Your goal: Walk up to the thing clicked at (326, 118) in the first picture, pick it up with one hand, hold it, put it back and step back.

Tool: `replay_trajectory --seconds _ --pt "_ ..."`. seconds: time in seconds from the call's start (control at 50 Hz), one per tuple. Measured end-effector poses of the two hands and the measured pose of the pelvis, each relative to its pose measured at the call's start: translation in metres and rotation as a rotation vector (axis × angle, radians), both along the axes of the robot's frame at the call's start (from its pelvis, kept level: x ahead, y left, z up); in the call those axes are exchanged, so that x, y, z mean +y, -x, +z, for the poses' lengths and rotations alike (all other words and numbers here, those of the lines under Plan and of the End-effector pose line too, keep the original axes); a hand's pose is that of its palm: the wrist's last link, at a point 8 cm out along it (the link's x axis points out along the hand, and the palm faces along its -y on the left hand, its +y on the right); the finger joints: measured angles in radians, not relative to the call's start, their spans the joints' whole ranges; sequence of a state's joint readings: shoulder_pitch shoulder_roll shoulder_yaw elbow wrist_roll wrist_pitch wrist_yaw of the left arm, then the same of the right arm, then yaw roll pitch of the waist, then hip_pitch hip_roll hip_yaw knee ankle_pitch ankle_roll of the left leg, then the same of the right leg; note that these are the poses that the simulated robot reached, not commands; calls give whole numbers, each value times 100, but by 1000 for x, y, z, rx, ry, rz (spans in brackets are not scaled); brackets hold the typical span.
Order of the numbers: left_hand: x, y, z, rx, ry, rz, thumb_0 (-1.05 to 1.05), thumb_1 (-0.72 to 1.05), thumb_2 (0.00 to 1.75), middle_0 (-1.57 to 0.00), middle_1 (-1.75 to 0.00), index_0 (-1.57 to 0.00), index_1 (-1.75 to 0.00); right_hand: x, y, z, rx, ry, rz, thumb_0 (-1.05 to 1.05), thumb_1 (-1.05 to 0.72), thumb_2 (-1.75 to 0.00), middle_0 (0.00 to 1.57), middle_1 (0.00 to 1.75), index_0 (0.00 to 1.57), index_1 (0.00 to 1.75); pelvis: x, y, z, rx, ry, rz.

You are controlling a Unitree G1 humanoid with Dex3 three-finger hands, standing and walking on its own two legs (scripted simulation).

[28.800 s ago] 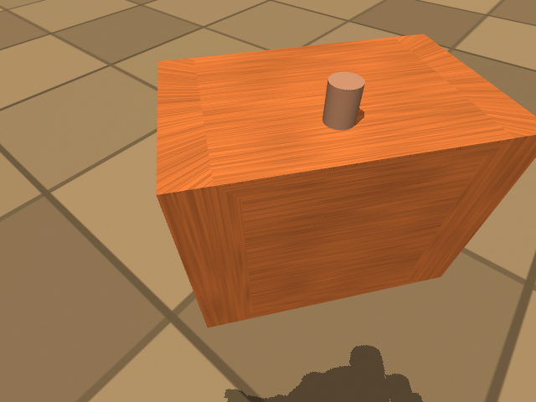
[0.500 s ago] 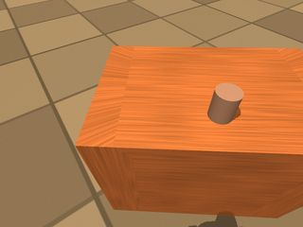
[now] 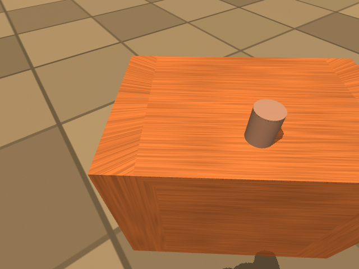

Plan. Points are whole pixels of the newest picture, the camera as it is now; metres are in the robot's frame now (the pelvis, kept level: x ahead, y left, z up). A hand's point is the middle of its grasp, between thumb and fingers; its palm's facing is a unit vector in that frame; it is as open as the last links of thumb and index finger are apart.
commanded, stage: stand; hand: right
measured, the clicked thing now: (264, 124) +0.50 -0.22 +0.02
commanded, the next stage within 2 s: step back in 0.24 s
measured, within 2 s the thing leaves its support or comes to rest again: neither
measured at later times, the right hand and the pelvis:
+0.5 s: hand out of the picture +0.03 -0.25 -0.17, palm faces -0.02 +0.92 -0.40, open 7.3 cm; pelvis -0.05 +0.03 -0.02, yaw +0 degrees
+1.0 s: hand out of the picture -0.06 -0.21 -0.17, palm faces +0.08 +0.92 -0.38, open 7.3 cm; pelvis -0.14 +0.07 -0.03, yaw -6 degrees
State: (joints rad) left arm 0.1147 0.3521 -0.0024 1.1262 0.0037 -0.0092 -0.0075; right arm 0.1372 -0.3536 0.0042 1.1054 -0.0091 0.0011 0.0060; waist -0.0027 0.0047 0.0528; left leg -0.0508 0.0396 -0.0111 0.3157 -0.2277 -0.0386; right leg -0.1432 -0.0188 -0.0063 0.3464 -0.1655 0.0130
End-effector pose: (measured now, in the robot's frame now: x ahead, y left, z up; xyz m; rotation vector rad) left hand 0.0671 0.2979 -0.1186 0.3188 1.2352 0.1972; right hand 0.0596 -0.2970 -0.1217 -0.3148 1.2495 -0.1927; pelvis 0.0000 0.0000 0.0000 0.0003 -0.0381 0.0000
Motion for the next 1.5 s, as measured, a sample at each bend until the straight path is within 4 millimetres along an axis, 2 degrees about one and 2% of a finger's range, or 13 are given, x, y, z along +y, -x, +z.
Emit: replay_trajectory --seconds 0.26,0.42,0.5,0.58,0.66,0.72,0.8,0.98,1.12,1.24,1.34,1.4,1.5 --pt "3 2 1 -7 -4 8 0 91 90 -20 -30 -21 -30 2 3 -1 -3 -5 -3 0 -91 -90 20 30 21 30 1 4 0 -1 -2 0" --pt "23 9 -4 -24 -36 12 0 91 90 -20 -30 -21 -30 -5 13 -7 12 35 -7 0 -91 -90 20 30 21 30 12 36 -11 5 1 -1" --pt "41 11 -13 -36 -42 -28 0 91 90 -20 -30 -21 -30 2 33 -5 21 66 -14 0 -91 -90 20 30 21 30 30 54 -18 18 0 0" --pt "63 4 -31 -81 -31 -47 0 91 90 -20 -30 -21 -30 17 66 -6 42 115 -18 0 -91 -90 20 30 21 30 50 71 -32 20 7 3" --pt "68 8 -31 -86 -16 -50 0 91 90 -20 -30 -20 -30 38 102 5 93 111 -32 0 -91 -90 20 30 21 30 59 84 -22 10 24 -2" --pt "67 18 -26 -72 8 -53 0 91 90 -20 -30 -20 -30 48 118 13 110 113 -44 0 -91 -90 20 30 21 30 64 90 -13 27 35 -11" --pt "68 40 -25 -42 13 -74 0 91 90 -20 -30 -21 -30 54 122 15 63 115 -66 1 -90 -90 20 30 21 30 70 101 -11 30 31 -42" --pt "65 78 -23 -21 -33 -122 0 91 90 -20 -30 -21 -30 50 127 -9 -80 62 -83 0 -90 -90 20 30 21 30 67 135 -26 -7 0 -106" --pt "57 108 0 -83 -42 -113 0 91 90 -20 -30 -21 -30 48 147 -11 -95 17 -79 1 -91 -90 20 30 21 30 58 163 -19 -15 -16 -96" --pt "62 121 8 -141 -46 -116 0 91 90 -20 -30 -21 -30 46 178 -5 -63 54 -35 0 -91 -90 20 30 21 30 67 193 -16 24 -22 -74" --pt "76 135 -8 -192 -21 -115 0 90 90 -20 -30 -21 -30 53 213 -7 -34 110 2 0 -91 -90 20 30 21 30 82 225 -28 20 3 -21" --pt "84 155 -18 -175 -2 -96 0 91 90 -20 -30 -21 -30 66 236 0 -20 111 3 1 -91 -90 20 30 21 30 86 242 -27 -8 -28 -40" --pt "87 197 -15 -114 22 -60 0 91 90 -20 -30 -21 -30 72 264 21 -19 118 1 1 -90 -90 20 30 21 30 86 261 -12 12 33 -38"
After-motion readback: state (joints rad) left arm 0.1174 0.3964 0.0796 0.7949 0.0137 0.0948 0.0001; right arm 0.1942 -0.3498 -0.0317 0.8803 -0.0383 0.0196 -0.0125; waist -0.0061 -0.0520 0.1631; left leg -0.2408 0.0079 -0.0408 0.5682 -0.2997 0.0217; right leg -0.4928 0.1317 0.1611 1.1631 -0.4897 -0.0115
